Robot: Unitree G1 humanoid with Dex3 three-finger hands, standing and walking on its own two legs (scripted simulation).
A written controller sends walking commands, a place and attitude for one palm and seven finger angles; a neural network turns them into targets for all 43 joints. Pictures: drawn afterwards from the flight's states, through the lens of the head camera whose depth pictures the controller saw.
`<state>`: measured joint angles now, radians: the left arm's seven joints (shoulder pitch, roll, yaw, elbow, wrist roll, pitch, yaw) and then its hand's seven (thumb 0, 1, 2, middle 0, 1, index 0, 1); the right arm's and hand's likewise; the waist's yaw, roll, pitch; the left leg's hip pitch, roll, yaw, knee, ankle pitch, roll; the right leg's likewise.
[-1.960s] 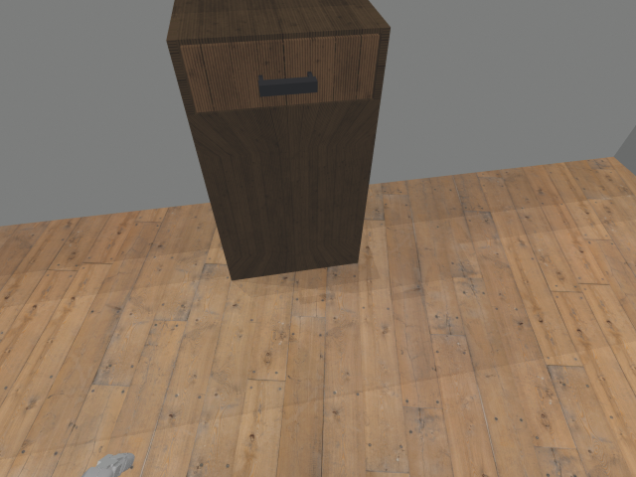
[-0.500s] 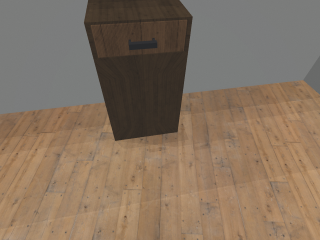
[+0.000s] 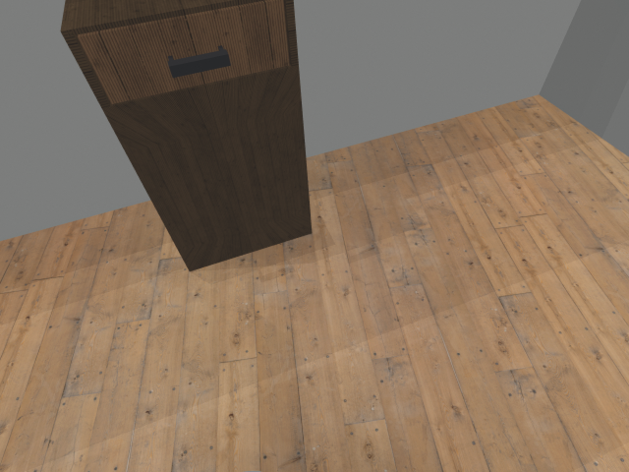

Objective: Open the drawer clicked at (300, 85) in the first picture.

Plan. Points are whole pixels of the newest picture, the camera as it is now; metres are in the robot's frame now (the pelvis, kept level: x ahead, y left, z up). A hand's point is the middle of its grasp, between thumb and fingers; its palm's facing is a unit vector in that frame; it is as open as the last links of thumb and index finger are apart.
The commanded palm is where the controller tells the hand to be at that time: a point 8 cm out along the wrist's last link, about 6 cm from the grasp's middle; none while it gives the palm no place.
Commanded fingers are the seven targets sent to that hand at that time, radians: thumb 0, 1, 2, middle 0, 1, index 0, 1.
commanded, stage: walk to a spot facing it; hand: left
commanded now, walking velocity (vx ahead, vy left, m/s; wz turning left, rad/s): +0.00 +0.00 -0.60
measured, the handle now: (198, 59) +0.94 +0.36 +0.06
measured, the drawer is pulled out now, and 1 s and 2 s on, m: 0.00 0.00 0.00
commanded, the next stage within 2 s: turn to face it in 1.24 s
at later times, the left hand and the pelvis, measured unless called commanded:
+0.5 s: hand out of the picture +0.07 +0.22 -0.14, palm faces -0.14 -0.96 -0.23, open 7.4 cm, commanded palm none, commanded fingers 0.00 0.90 0.90 -0.20 -0.30 -0.20 -0.30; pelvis +0.00 +0.03 +0.02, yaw -14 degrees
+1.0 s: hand (328, 359) +0.32 +0.02 -0.16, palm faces -0.64 -0.76 -0.14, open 7.4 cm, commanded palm none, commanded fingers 0.00 0.90 0.90 -0.20 -0.30 -0.20 -0.30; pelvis +0.11 -0.05 +0.00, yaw -35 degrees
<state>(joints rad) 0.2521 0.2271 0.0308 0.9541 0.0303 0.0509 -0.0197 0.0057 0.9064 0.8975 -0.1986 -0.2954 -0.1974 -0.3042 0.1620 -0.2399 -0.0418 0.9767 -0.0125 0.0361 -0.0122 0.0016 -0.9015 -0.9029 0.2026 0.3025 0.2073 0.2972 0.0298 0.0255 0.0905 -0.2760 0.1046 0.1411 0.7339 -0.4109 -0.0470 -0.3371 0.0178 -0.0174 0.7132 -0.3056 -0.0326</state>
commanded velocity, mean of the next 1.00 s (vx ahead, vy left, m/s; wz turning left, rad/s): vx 0.24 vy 0.00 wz -0.60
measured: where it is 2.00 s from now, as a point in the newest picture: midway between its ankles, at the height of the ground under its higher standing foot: (421, 450)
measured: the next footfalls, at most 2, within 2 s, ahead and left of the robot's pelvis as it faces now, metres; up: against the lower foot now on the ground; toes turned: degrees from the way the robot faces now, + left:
left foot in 0.52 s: +0.04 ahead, +0.15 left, +0.00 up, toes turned -15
right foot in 1.02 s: +0.20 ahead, -0.22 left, +0.00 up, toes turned -43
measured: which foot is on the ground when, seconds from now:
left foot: up 0.00-0.50, down 0.52-1.00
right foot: down 0.00-0.50, up 0.52-1.00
